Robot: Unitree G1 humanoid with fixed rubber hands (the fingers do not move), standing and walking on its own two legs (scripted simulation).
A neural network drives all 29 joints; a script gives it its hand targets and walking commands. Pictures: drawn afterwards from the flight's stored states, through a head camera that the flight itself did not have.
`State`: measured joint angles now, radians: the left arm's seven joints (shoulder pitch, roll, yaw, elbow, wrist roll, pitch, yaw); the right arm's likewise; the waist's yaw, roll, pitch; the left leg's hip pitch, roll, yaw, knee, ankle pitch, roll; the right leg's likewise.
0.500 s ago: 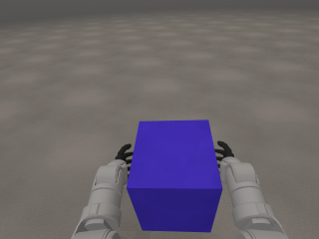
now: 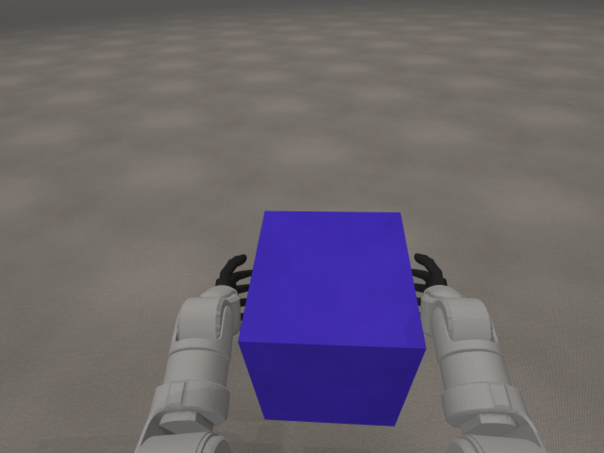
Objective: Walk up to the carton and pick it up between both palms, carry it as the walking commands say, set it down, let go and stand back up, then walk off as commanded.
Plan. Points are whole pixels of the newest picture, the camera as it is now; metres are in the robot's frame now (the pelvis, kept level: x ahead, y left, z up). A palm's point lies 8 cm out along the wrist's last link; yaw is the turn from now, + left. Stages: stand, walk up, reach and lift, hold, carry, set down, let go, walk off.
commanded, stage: carry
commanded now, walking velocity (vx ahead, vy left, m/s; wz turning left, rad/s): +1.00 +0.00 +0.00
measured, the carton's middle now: (330, 319) +0.32 -0.02 +0.03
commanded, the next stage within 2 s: none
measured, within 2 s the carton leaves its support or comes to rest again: neither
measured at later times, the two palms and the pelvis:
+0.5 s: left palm (257, 217) +0.45 +0.09 +0.13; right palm (440, 232) +0.42 -0.19 +0.12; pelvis +0.16 -0.01 +0.01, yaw -1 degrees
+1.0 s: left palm (273, 144) +0.78 +0.09 +0.11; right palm (396, 147) +0.77 -0.20 +0.10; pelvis +0.50 -0.03 +0.01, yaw +0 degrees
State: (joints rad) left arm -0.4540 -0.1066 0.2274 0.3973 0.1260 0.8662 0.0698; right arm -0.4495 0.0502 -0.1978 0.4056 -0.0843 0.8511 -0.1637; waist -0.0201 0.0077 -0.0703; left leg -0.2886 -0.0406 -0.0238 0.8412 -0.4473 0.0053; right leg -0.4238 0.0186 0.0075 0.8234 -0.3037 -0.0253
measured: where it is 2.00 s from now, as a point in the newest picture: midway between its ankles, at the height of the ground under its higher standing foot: (335, 228)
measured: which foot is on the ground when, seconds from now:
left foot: down 0.00-0.30, up 0.32-0.54, down 0.56-0.86, up 0.88-1.00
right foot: down 0.00-0.62, up 0.64-0.80, down 0.82-1.00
